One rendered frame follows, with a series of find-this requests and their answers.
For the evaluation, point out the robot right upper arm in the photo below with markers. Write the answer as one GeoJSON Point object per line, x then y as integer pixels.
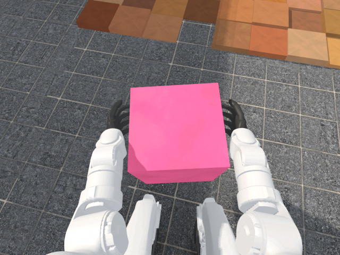
{"type": "Point", "coordinates": [259, 233]}

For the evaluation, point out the left robot forearm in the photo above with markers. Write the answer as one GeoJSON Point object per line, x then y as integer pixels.
{"type": "Point", "coordinates": [103, 187]}

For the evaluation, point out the robot left upper arm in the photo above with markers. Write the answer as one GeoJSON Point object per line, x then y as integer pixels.
{"type": "Point", "coordinates": [101, 233]}

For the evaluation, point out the robot right thigh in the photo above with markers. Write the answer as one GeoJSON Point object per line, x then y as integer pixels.
{"type": "Point", "coordinates": [219, 237]}

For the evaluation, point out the carton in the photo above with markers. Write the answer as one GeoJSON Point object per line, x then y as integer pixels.
{"type": "Point", "coordinates": [177, 134]}

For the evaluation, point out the robot right hand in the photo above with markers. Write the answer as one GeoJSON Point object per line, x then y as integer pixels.
{"type": "Point", "coordinates": [237, 117]}

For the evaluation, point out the robot right shin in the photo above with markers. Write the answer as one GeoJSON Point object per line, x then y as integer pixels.
{"type": "Point", "coordinates": [202, 235]}

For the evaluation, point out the robot left hand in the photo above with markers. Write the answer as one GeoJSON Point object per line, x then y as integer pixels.
{"type": "Point", "coordinates": [114, 117]}

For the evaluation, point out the right robot forearm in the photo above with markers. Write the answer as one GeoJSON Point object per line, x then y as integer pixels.
{"type": "Point", "coordinates": [253, 176]}

